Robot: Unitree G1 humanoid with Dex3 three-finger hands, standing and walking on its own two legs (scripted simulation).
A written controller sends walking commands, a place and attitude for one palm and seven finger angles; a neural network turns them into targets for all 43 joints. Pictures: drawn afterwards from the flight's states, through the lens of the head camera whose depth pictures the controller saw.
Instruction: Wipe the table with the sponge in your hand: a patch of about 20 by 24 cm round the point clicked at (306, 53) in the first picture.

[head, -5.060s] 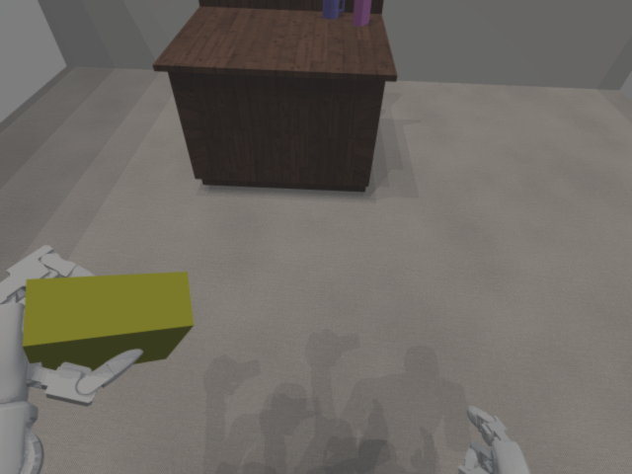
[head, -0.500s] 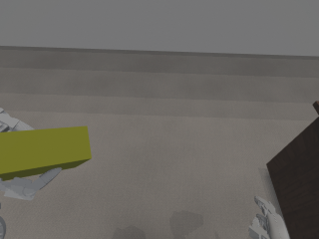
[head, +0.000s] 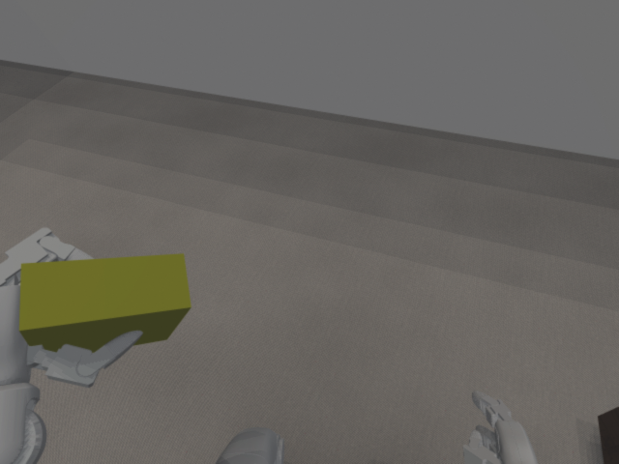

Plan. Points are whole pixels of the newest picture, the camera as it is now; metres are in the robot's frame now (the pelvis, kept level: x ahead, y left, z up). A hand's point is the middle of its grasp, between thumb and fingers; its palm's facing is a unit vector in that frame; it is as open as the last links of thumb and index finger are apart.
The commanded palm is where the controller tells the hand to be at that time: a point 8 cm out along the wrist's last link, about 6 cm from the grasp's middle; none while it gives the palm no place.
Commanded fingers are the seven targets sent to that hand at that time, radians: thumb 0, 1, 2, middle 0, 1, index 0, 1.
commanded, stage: walk to a spot facing it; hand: left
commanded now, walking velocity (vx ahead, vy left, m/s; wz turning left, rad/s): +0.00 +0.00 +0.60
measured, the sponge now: (132, 306) +0.23 +0.19 +0.15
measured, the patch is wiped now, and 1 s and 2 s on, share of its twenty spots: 0.00 0.00 0.00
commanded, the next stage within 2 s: turn to face it in 0.22 s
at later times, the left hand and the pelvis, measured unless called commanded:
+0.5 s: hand out of the picture +0.17 +0.26 +0.19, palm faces +0.57 -0.69 -0.45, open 9.4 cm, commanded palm +0.12 +0.30 +0.18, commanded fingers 0.00 0.10 1.30 -1.20 -1.60 -1.20 -1.60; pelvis +0.02 -0.01 +0.00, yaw +12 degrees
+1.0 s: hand (93, 327) +0.20 +0.20 +0.17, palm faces +0.38 -0.82 -0.43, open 9.4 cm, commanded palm +0.15 +0.24 +0.18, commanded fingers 0.00 0.10 1.30 -1.20 -1.60 -1.20 -1.60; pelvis -0.02 -0.04 +0.00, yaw -2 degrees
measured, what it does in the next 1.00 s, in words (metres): steps on the spot: left foot, then right foot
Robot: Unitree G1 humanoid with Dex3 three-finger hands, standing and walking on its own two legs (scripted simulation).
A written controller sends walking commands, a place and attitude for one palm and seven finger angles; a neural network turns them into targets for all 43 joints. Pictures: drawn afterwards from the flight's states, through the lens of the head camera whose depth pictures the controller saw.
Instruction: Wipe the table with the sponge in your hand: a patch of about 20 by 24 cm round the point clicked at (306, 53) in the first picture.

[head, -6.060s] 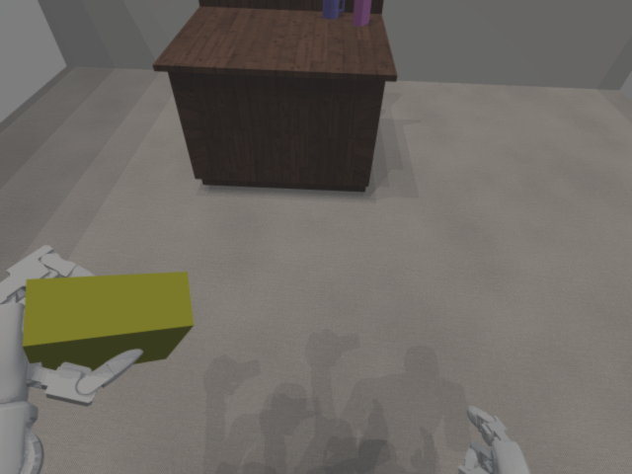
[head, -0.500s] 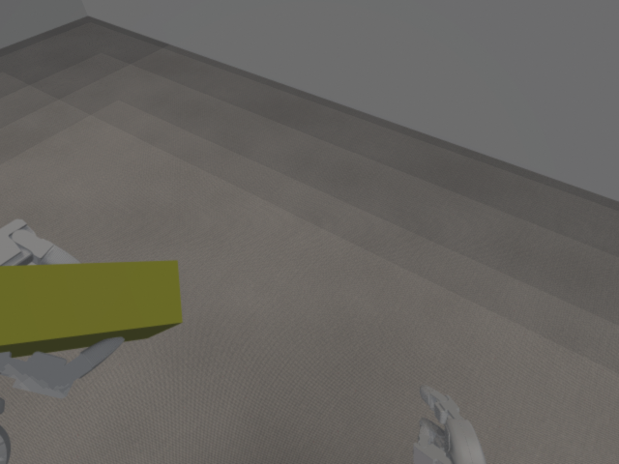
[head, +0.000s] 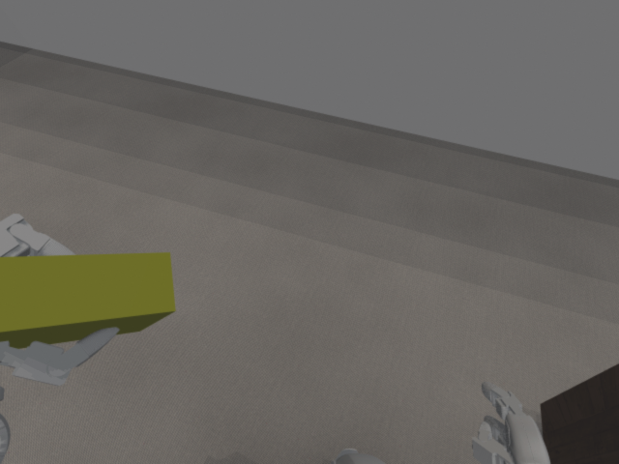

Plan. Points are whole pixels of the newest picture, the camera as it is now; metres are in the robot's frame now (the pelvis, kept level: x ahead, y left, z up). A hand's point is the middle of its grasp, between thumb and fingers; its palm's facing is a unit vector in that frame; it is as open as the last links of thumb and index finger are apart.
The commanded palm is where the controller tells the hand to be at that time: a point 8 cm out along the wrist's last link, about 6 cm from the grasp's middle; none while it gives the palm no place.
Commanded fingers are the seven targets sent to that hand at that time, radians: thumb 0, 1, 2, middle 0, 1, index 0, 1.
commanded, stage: turn to face it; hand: left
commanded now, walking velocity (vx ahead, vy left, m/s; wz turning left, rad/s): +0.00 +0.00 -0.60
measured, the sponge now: (107, 300) +0.23 +0.22 +0.15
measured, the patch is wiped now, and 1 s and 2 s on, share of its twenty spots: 0.00 0.00 0.00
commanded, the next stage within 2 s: none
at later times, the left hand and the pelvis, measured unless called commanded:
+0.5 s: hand (223, 318) +0.21 +0.10 +0.18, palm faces +0.08 -0.85 -0.52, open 9.4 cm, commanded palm +0.17 +0.16 +0.18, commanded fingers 0.00 0.10 1.30 -1.20 -1.60 -1.20 -1.60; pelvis -0.06 -0.06 +0.00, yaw -18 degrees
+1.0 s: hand (362, 378) +0.17 -0.02 +0.17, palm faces -0.14 -0.85 -0.51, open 9.4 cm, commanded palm +0.14 +0.07 +0.18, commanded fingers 0.00 0.10 1.30 -1.20 -1.60 -1.20 -1.60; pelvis -0.15 -0.07 -0.02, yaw -35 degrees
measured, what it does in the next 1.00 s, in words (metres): walks backwards, turning right: right foot, then left foot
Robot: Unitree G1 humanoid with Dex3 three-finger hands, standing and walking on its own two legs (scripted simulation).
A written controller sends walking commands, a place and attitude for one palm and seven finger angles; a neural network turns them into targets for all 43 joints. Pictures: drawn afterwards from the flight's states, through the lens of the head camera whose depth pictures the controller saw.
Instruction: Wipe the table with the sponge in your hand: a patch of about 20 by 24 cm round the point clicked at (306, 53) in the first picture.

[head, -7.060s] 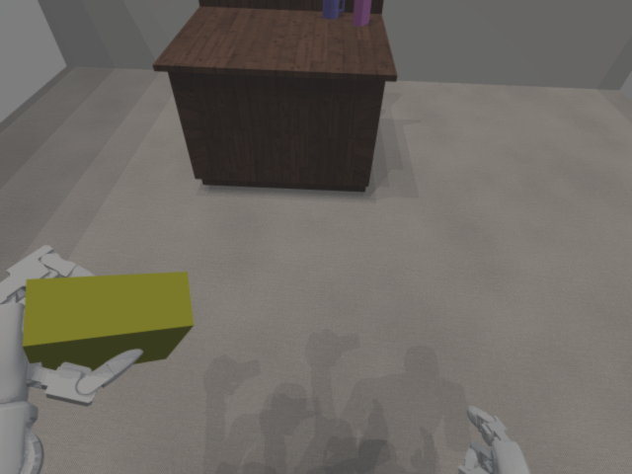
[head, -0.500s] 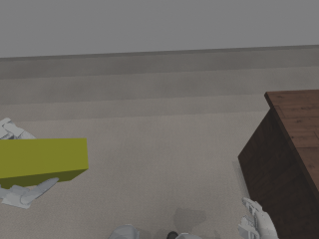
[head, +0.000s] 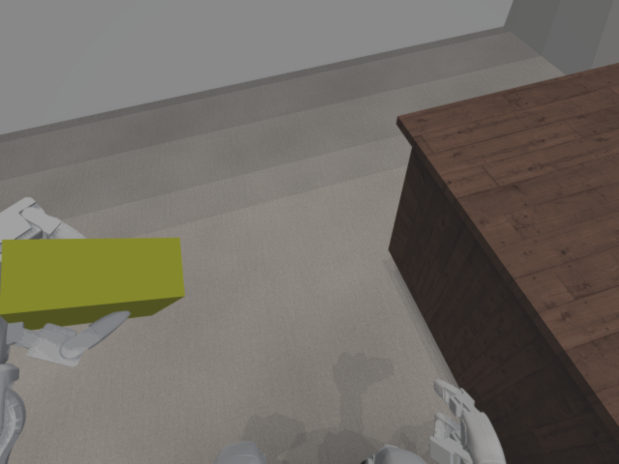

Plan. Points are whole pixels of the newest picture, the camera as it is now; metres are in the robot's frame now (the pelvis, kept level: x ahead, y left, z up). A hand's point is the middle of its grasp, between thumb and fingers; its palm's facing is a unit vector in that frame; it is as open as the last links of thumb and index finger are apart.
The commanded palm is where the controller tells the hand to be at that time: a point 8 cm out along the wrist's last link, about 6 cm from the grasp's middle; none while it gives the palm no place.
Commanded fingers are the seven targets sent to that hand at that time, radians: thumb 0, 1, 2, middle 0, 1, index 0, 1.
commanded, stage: turn to face it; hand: left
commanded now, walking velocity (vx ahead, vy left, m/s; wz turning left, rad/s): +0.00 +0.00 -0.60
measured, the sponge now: (119, 284) +0.25 +0.20 +0.16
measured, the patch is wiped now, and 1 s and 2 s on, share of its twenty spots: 0.00 0.00 0.00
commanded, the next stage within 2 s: none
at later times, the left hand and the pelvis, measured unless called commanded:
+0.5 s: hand (157, 309) +0.22 +0.14 +0.19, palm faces +0.15 -0.89 -0.42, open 9.4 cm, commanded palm +0.18 +0.19 +0.20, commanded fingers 0.00 0.10 1.30 -1.20 -1.60 -1.20 -1.60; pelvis -0.06 -0.02 +0.01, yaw -19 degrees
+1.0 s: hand (326, 378) +0.17 +0.00 +0.19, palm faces -0.18 -0.86 -0.47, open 9.4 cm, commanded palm +0.15 +0.07 +0.20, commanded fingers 0.00 0.10 1.30 -1.20 -1.60 -1.20 -1.60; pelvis -0.14 -0.06 +0.02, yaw -37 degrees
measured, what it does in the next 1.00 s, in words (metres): walks backwards, turning right: left foot, then right foot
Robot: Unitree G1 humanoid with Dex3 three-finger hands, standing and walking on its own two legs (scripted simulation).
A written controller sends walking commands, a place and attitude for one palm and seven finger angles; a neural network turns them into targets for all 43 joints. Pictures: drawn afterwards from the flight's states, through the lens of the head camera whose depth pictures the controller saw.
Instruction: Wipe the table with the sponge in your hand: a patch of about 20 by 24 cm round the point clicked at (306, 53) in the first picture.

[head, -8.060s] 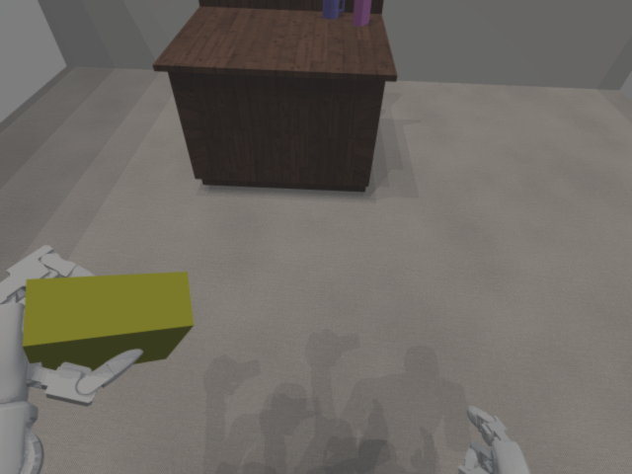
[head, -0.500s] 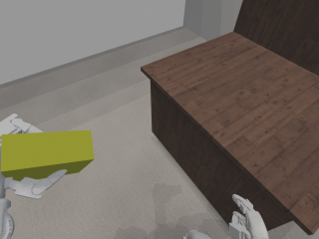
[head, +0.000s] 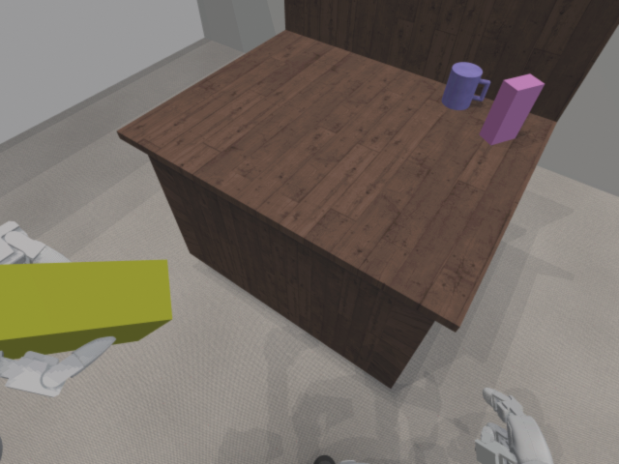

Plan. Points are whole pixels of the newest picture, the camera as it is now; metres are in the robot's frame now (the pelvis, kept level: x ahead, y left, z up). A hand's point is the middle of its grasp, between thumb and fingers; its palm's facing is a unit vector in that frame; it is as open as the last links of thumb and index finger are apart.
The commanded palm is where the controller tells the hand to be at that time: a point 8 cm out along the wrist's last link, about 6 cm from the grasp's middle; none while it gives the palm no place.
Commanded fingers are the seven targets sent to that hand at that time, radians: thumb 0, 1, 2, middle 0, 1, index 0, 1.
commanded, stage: turn to face it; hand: left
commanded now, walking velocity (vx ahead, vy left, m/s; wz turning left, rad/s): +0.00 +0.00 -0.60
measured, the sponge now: (104, 309) +0.23 +0.21 +0.16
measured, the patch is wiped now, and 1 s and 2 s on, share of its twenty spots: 0.00 0.00 0.00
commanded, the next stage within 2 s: take the last steps up to it in 1.56 s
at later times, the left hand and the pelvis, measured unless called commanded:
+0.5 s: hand (227, 334) +0.21 +0.09 +0.16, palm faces +0.04 -0.87 -0.50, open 9.4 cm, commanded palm +0.16 +0.16 +0.18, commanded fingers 0.00 0.10 1.30 -1.20 -1.60 -1.20 -1.60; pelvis -0.08 -0.05 +0.00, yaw -19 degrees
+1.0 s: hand (362, 377) +0.18 -0.03 +0.17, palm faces -0.14 -0.86 -0.49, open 9.4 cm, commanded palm +0.14 +0.05 +0.18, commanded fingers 0.00 0.10 1.30 -1.20 -1.60 -1.20 -1.60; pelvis -0.15 -0.08 -0.01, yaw -35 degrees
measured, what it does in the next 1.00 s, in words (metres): walks backwards, turning right: left foot, then right foot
